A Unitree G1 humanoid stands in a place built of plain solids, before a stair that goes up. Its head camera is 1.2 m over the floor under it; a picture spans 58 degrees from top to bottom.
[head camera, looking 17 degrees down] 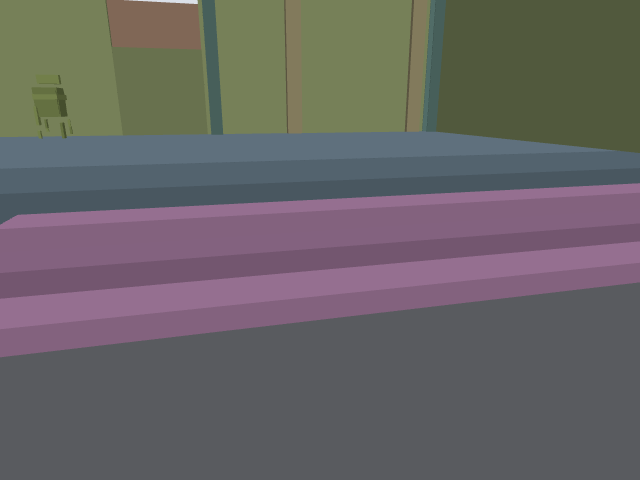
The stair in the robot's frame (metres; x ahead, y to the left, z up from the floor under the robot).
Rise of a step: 0.15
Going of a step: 0.41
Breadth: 6.95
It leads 14 degrees to the left of straight ahead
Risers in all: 4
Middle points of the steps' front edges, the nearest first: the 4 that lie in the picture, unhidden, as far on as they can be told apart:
2.68 -1.49 0.16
3.08 -1.40 0.31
3.47 -1.30 0.47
3.87 -1.20 0.62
